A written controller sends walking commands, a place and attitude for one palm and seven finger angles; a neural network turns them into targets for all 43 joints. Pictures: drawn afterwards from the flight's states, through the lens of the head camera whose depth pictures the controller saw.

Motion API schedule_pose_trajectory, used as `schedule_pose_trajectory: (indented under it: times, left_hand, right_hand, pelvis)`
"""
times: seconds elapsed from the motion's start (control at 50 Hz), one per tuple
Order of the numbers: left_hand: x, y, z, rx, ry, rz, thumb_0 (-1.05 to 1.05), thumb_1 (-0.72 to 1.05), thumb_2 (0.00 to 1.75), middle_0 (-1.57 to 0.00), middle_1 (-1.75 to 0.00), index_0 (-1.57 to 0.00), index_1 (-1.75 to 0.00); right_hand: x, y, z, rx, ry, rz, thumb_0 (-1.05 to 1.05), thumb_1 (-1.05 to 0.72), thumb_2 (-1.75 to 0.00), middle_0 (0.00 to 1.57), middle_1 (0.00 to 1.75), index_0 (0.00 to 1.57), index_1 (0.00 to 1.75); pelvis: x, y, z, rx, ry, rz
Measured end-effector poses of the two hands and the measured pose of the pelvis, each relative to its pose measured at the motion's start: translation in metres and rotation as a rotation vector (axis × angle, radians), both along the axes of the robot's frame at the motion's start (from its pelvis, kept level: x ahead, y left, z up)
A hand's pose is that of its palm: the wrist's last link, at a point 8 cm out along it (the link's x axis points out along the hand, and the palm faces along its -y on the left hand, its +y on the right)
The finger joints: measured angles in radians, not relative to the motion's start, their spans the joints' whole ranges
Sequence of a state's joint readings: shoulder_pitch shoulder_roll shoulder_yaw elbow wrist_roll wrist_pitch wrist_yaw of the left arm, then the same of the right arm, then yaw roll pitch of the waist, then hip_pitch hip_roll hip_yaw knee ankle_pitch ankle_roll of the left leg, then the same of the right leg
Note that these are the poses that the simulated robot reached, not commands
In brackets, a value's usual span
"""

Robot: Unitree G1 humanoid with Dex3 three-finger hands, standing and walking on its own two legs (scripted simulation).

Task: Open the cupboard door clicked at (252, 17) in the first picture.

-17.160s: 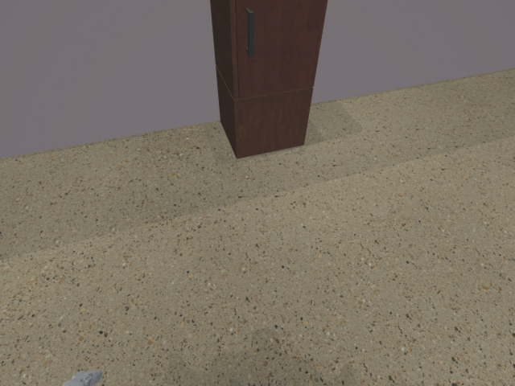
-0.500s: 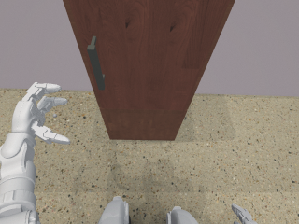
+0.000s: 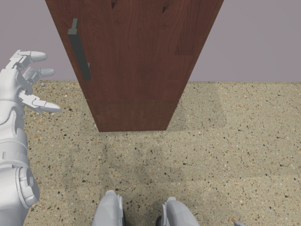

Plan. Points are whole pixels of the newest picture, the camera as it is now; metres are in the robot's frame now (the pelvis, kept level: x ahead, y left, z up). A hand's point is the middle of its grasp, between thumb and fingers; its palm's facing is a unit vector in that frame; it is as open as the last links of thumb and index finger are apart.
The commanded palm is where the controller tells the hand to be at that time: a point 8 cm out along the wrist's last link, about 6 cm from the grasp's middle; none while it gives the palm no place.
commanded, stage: move the hooked fingers beside the handle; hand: left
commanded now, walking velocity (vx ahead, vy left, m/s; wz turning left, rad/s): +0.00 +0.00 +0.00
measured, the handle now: (82, 52) +0.57 +0.19 +0.05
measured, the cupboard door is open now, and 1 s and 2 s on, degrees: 0 0 0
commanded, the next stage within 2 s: slide the fingers in behind the handle in 1.28 s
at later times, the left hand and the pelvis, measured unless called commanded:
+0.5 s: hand (54, 61) +0.53 +0.25 +0.06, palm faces +0.04 -1.00 +0.00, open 14.0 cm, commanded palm +0.51 +0.29 +0.06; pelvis +0.00 +0.01 -0.01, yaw -2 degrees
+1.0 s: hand (51, 65) +0.52 +0.26 +0.06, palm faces +0.04 -1.00 -0.01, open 14.0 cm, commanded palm +0.50 +0.29 +0.06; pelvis +0.01 +0.01 +0.00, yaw -1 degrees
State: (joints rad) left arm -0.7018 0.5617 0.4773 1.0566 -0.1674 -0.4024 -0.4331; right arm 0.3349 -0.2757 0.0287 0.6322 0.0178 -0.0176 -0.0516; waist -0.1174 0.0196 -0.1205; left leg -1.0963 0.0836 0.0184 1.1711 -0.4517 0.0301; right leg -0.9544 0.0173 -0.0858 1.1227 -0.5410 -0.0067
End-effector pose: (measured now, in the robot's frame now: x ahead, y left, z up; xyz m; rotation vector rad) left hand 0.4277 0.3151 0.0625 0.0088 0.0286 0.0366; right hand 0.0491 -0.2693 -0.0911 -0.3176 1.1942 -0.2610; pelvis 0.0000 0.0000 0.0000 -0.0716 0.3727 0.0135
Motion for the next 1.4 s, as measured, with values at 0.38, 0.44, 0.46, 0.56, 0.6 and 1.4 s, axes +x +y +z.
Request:
schedule_pose_trajectory:
  times: [0.38, 0.44, 0.46, 0.56, 0.6, 1.4]
  left_hand:
    - [0.059, -0.005, 0.001, 0.001, 0.000, -0.003, -0.02, -0.50, 0.30, -0.30, -1.20, -0.30, -1.20]
    - [0.068, -0.008, 0.000, -0.007, 0.006, -0.004, -0.02, -0.50, 0.30, -0.30, -1.20, -0.30, -1.20]
    - [0.071, -0.009, -0.001, -0.010, 0.011, -0.002, -0.02, -0.50, 0.30, -0.30, -1.20, -0.30, -1.20]
    - [0.084, -0.010, 0.000, 0.000, 0.004, 0.006, -0.02, -0.50, 0.30, -0.30, -1.20, -0.30, -1.20]
    - [0.085, -0.011, 0.001, 0.007, -0.002, 0.005, -0.02, -0.50, 0.30, -0.30, -1.20, -0.30, -1.20]
    - [0.064, -0.016, 0.000, 0.005, -0.003, 0.008, -0.02, -0.50, 0.30, -0.30, -1.20, -0.30, -1.20]
  right_hand:
    - [-0.045, 0.008, -0.006, -0.008, 0.160, -0.067, 0.00, -0.90, -0.89, 0.20, 0.30, 0.20, 0.30]
    - [-0.051, 0.009, -0.006, -0.007, 0.182, -0.076, 0.00, -0.90, -0.89, 0.20, 0.30, 0.20, 0.30]
    - [-0.053, 0.010, -0.005, -0.008, 0.188, -0.079, 0.00, -0.90, -0.89, 0.20, 0.30, 0.20, 0.30]
    - [-0.060, 0.013, -0.005, -0.005, 0.211, -0.097, 0.00, -0.90, -0.89, 0.20, 0.30, 0.20, 0.30]
    - [-0.063, 0.015, -0.004, 0.004, 0.221, -0.107, 0.00, -0.91, -0.89, 0.20, 0.30, 0.20, 0.30]
    - [-0.041, 0.012, -0.009, 0.024, 0.177, -0.073, 0.00, -0.91, -0.89, 0.20, 0.30, 0.20, 0.30]
  pelvis:
    - [0.000, 0.006, -0.009, -0.018, 0.066, -0.011]
    - [0.000, 0.007, -0.010, -0.020, 0.076, -0.013]
    - [0.001, 0.007, -0.010, -0.021, 0.079, -0.014]
    - [0.002, 0.008, -0.012, -0.025, 0.095, -0.021]
    - [0.003, 0.008, -0.011, -0.024, 0.097, -0.025]
    - [0.003, 0.005, -0.008, -0.020, 0.068, -0.014]
